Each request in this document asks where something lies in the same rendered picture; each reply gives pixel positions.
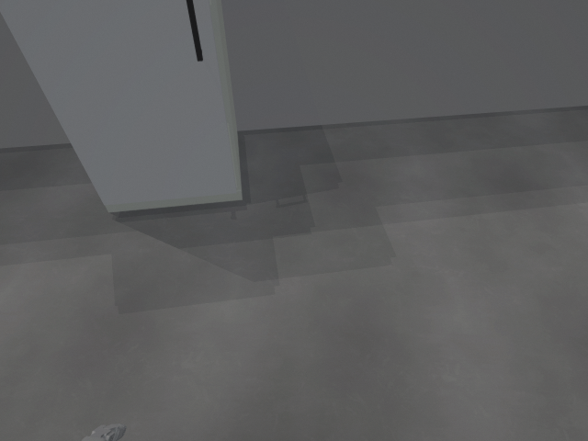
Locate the fridge door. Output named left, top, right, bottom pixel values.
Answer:
left=0, top=0, right=236, bottom=206

